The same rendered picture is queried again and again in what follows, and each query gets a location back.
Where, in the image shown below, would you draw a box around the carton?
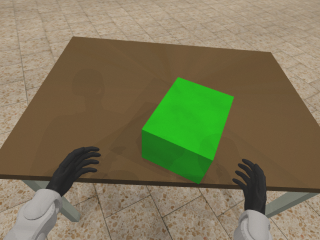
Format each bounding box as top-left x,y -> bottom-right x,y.
141,77 -> 234,184

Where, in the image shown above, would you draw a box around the left robot hand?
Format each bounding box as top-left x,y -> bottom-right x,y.
45,146 -> 101,197

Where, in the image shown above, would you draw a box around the left robot forearm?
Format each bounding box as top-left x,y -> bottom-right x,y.
3,188 -> 63,240

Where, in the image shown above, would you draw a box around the right robot hand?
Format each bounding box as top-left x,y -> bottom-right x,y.
232,159 -> 267,215

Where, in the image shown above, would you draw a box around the table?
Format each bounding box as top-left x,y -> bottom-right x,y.
0,36 -> 320,222

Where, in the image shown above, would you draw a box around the right robot forearm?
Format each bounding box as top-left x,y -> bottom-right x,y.
233,209 -> 273,240

